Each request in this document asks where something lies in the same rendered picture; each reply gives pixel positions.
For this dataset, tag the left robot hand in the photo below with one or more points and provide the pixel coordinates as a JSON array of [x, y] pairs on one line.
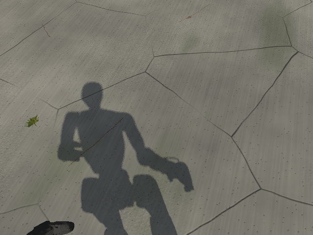
[[52, 228]]

